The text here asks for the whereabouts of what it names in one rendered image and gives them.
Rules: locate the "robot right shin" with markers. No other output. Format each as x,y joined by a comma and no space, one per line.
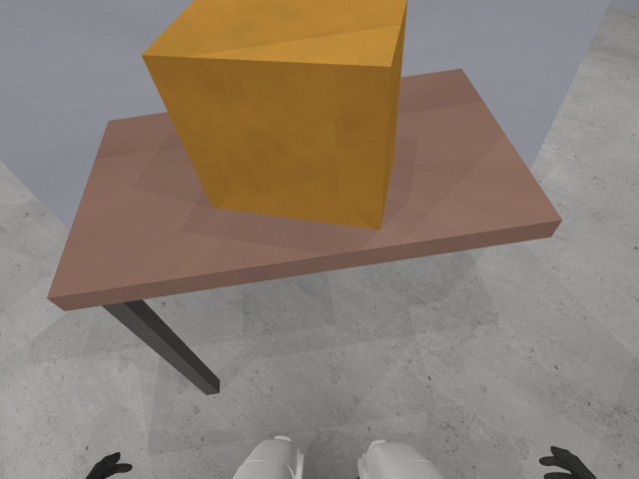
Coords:
376,442

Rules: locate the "carton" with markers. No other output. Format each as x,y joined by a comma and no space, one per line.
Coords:
287,108

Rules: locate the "right robot hand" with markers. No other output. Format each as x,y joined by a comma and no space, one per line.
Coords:
564,459

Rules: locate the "robot left thigh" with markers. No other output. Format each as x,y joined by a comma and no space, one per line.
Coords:
273,459

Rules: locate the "table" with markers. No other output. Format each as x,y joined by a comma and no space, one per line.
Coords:
145,227

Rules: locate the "left robot hand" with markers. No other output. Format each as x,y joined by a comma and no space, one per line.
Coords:
108,467

